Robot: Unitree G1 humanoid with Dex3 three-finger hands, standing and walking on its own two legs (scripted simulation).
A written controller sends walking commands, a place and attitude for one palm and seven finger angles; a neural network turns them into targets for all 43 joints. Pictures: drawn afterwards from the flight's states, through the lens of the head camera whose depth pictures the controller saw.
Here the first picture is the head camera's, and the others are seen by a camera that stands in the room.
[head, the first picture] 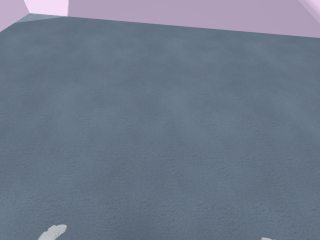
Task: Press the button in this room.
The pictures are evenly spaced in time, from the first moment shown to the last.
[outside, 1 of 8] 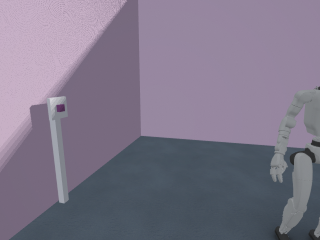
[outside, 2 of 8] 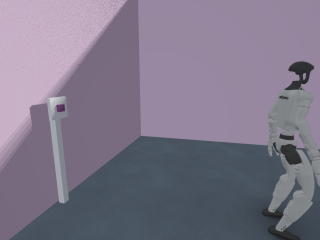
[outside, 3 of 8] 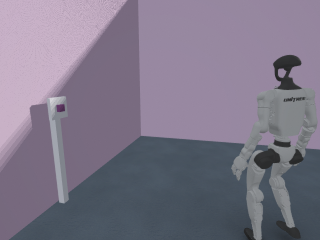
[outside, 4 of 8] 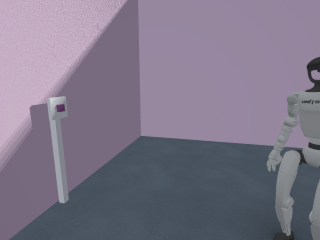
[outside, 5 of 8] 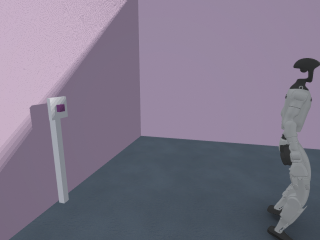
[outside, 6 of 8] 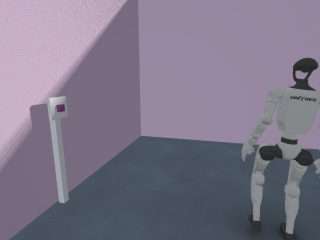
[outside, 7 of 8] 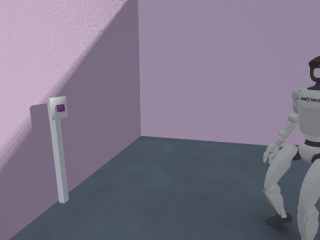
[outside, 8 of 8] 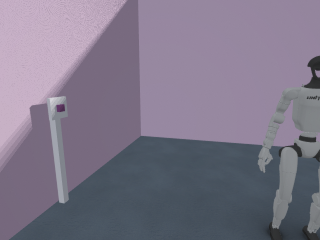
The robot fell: no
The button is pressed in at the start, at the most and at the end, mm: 0 0 0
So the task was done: no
